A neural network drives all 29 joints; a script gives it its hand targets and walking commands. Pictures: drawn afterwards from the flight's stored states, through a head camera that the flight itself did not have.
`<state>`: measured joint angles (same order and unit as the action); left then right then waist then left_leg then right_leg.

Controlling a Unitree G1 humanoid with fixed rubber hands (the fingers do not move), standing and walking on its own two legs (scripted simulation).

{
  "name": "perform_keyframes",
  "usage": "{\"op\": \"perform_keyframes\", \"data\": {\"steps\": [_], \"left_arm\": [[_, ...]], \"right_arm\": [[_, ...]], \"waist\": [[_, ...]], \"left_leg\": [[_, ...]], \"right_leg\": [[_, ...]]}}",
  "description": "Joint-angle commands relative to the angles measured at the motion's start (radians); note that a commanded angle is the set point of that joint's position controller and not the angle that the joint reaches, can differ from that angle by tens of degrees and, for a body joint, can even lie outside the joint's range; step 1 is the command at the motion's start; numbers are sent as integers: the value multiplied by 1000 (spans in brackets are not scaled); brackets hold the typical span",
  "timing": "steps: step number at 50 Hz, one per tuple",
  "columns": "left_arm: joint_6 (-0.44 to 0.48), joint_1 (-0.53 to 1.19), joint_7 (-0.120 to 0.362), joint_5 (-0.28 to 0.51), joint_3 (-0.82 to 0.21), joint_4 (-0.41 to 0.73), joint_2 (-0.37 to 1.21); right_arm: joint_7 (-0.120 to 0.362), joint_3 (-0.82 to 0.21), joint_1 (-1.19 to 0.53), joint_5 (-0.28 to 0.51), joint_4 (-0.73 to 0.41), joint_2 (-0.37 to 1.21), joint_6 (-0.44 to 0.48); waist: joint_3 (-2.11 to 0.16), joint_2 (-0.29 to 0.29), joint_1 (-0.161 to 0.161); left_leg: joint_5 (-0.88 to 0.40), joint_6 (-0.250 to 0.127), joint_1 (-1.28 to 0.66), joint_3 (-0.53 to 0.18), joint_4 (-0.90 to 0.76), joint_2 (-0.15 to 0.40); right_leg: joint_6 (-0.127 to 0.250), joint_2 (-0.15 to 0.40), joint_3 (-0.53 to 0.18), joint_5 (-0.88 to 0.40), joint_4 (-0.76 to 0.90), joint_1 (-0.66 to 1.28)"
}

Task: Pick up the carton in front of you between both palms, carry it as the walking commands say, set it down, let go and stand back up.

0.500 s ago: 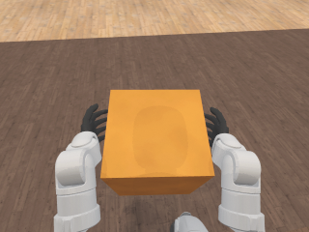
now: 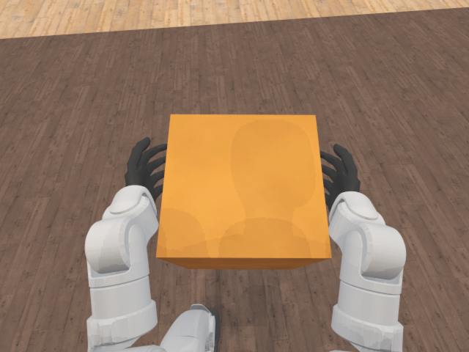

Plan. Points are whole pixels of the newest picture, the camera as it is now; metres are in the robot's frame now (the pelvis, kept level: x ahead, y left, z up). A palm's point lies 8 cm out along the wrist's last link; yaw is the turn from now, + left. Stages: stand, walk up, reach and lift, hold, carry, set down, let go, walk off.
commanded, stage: carry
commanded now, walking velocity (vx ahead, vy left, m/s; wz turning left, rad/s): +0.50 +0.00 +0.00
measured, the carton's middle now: (241, 204) +0.34 +0.01 +0.02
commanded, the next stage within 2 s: none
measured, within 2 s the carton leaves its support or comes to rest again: neither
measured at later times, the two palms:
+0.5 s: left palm (181, 63) +0.67 +0.16 +0.05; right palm (316, 67) +0.66 -0.14 +0.05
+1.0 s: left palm out of the picture +0.99 +0.16 +0.03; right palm (301, 2) +1.00 -0.14 +0.01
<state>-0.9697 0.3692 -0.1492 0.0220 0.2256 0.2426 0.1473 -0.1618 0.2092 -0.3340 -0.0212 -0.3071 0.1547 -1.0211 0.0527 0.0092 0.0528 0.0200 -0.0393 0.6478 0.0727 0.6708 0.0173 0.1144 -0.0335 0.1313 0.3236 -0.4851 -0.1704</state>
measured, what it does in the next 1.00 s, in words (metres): goes down: left foot 0.04 m lower, then right foot 0.03 m lower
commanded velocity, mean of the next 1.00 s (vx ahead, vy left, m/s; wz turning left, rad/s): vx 0.50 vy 0.00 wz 0.00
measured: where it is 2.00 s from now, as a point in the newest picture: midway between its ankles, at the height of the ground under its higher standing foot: (242, 127)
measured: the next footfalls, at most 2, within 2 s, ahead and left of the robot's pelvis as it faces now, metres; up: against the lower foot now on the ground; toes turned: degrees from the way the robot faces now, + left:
left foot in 0.10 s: +0.25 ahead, +0.06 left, -0.04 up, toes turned +4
right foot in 0.60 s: +0.59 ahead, -0.05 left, -0.07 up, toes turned -4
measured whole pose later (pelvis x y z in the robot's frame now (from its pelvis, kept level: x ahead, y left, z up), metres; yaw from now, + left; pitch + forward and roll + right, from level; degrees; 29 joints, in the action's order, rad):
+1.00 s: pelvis +0.67 -0.01 -0.07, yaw +0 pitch +5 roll +1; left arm -0.96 0.39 -0.16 0.01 0.21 0.12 0.12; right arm -0.17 0.21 -0.34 -0.03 -0.20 0.14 -1.00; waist -0.03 0.01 0.06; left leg -0.03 -0.04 0.66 0.05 0.66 0.03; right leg 0.13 -0.08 0.10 0.33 -0.47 -0.14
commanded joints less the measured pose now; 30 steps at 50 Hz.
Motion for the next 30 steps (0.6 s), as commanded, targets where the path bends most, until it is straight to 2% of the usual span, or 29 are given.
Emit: {"op": "perform_keyframes", "data": {"steps": [1,2,3,4,5,6,7,8,9,10,11,13,14,17,19,23,25,26,27,28,29,30], "left_arm": [[-31,464,55,187,-695,42,641],[-37,458,48,174,-684,22,628],[-46,460,40,161,-673,3,617],[-55,471,33,149,-662,-15,608],[-65,485,23,136,-646,-31,591],[-80,490,14,124,-633,-62,592],[-90,446,4,117,-610,-84,583],[-93,485,-6,120,-593,-69,581],[-90,516,-10,112,-580,-72,623],[-84,530,-8,99,-569,-72,665],[-76,526,-2,90,-560,-80,694],[-57,533,13,81,-580,-88,743],[-46,528,19,79,-594,-91,758],[-20,488,22,75,-627,-85,768],[-10,469,20,78,-642,-64,755],[-5,484,12,99,-655,-11,700],[-15,471,5,97,-646,-7,660],[-21,464,2,94,-638,-9,640],[-28,454,-1,89,-625,-15,619],[-35,437,-4,82,-608,-29,597],[-40,417,-6,73,-589,-43,580],[-47,402,-7,62,-569,-53,565]], "right_arm": [[18,-663,-537,148,-42,626,20],[17,-647,-530,140,-29,602,12],[13,-626,-511,131,-3,578,4],[10,-604,-494,119,21,556,-3],[8,-579,-470,110,42,529,-13],[2,-550,-475,106,70,502,-21],[-12,-549,-505,118,94,487,-27],[-11,-551,-478,138,128,527,-30],[-3,-566,-519,159,106,584,-25],[11,-596,-581,183,82,644,-20],[26,-631,-650,215,61,699,-10],[52,-677,-719,257,48,769,14],[60,-692,-723,268,47,784,24],[67,-703,-659,266,57,779,46],[64,-700,-617,256,55,757,55],[51,-682,-578,243,34,694,58],[40,-664,-544,227,46,654,51],[34,-655,-531,218,55,638,47],[28,-649,-525,211,61,627,40],[22,-647,-528,207,66,620,33],[18,-645,-541,205,70,615,26],[13,-639,-558,201,74,606,20]], "waist": [[-410,-141,36],[-412,-147,12],[-437,-129,-26],[-466,-82,-74],[-479,11,-90],[-506,180,-62],[-596,331,-119],[-559,249,-121],[-510,137,-126],[-469,23,-108],[-461,0,-99],[-459,21,-81],[-460,37,-82],[-463,75,-105],[-458,85,-116],[-407,91,-143],[-387,101,-156],[-383,110,-150],[-388,120,-130],[-410,126,-96],[-452,108,-48],[-488,51,-1]], "left_leg": [[-205,-33,-155,89,-227,-74],[-225,-54,-243,84,-241,-75],[-238,-62,-358,84,-258,-79],[-256,-56,-496,85,-289,-57],[-371,-29,-668,-24,-226,60],[-721,-68,-864,-285,-64,267],[-334,-290,-1016,-612,-144,406],[-86,-292,-959,-652,-232,355],[-59,-260,-872,-571,-254,306],[-130,-228,-783,-499,-268,289],[-170,-218,-711,-449,-280,281],[-187,-175,-640,-366,-306,246],[-243,-161,-652,-331,-303,233],[-484,-140,-749,-238,-268,207],[-582,-119,-798,-191,-251,178],[-613,-91,-810,-95,-232,89],[-590,-90,-808,-72,-217,72],[-597,-87,-794,-71,-200,79],[-629,-77,-781,-68,-157,88],[-663,-61,-761,-59,-75,95],[-626,-36,-714,-18,69,88],[-404,-19,-560,4,258,55]], "right_leg": [[37,151,-82,-822,-27,295],[28,162,-75,-842,-81,259],[7,158,-52,-849,-179,228],[-22,131,-14,-751,-336,176],[-42,97,-20,-428,-513,-2],[-55,14,-60,181,-666,-244],[-81,-54,-127,311,-951,-502],[-50,-23,-166,247,-969,-589],[-38,9,-169,179,-924,-595],[-43,42,-164,122,-856,-567],[-51,61,-163,90,-795,-530],[-71,78,-143,62,-694,-474],[-78,78,-129,42,-650,-484],[-83,76,-92,-54,-529,-567],[-77,64,-70,-147,-440,-594],[-62,5,4,-351,-163,-526],[-49,-21,37,-441,-26,-450],[-35,-27,39,-486,32,-386],[-20,-32,44,-505,62,-309],[-8,-37,51,-497,77,-208],[-1,-23,45,-532,118,-58],[-2,51,-30,-557,102,136]]}}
